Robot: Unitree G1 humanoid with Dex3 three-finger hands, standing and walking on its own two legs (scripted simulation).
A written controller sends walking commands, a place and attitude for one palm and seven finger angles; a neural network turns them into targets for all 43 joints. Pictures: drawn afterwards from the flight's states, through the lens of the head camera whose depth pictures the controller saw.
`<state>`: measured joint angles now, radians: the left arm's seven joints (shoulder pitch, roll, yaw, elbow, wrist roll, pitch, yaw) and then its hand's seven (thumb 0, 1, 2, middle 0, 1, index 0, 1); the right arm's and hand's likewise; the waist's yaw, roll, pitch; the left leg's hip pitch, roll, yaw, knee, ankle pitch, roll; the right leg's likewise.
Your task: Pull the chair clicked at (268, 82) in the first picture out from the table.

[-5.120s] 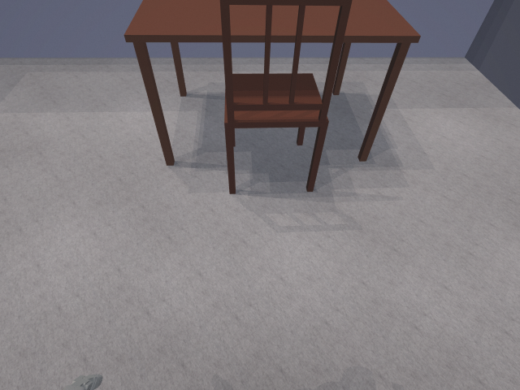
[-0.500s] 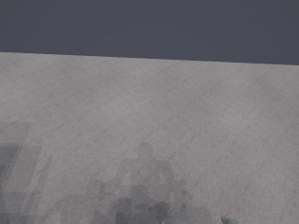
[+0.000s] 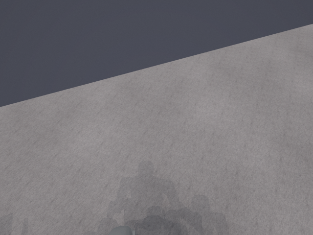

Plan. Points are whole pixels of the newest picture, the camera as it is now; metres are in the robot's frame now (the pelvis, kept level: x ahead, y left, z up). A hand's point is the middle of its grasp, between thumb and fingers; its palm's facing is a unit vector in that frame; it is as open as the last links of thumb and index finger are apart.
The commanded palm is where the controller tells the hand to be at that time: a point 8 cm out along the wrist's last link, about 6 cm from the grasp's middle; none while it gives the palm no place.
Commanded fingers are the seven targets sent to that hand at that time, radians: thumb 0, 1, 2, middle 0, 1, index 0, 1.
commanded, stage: turn to face it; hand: left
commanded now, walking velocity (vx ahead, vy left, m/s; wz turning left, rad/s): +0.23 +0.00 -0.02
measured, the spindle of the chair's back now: out of the picture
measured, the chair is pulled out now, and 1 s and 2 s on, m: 0.00 0.00 0.00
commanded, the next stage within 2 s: none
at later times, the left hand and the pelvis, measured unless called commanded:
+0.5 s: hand out of the picture +0.12 +0.23 -0.19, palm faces +0.17 -0.97 -0.19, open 7.4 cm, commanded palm none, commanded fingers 0.00 0.90 0.90 -0.20 -0.30 -0.20 -0.30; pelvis +0.09 +0.04 -0.01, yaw +7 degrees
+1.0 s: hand out of the picture +0.08 +0.19 -0.14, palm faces +0.43 -0.85 -0.30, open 7.4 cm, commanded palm none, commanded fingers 0.00 0.90 0.90 -0.20 -0.30 -0.20 -0.30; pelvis +0.10 -0.02 +0.00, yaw +26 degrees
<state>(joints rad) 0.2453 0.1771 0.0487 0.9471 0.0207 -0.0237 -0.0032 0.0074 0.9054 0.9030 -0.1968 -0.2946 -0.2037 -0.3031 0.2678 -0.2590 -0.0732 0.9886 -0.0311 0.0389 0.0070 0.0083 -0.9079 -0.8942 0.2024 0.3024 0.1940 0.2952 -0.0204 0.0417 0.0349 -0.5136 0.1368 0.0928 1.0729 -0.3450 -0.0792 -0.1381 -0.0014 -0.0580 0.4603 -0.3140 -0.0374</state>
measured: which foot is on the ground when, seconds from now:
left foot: up 0.00-0.24, down 0.26-0.80, up 0.82-1.00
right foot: down 0.00-0.28, up 0.30-0.78, down 0.80-1.00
